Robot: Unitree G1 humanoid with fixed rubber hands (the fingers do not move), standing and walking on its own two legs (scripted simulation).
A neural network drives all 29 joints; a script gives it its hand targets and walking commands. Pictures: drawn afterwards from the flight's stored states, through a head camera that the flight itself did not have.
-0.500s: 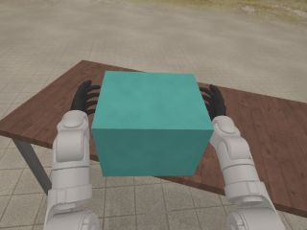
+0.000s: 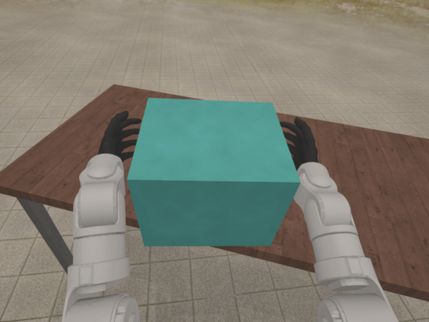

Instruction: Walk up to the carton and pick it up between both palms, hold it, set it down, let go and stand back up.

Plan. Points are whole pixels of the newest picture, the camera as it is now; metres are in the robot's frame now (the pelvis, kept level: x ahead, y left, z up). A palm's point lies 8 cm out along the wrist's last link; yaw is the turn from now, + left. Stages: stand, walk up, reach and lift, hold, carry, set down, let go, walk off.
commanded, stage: hold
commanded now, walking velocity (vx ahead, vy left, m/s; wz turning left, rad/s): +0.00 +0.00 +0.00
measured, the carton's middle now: (210, 172) +0.37 +0.00 +0.13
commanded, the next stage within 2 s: none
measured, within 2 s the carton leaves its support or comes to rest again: neither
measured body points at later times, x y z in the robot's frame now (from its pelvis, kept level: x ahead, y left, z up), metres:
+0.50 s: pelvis -0.01 +0.00 +0.00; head -0.05 +0.02 +0.45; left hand +0.36 +0.18 +0.19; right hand +0.37 -0.17 +0.18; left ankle +0.02 +0.12 -0.75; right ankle +0.03 -0.11 -0.75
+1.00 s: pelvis +0.00 +0.00 +0.00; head -0.04 +0.02 +0.45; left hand +0.36 +0.18 +0.19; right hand +0.37 -0.17 +0.18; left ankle +0.02 +0.12 -0.75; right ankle +0.03 -0.11 -0.75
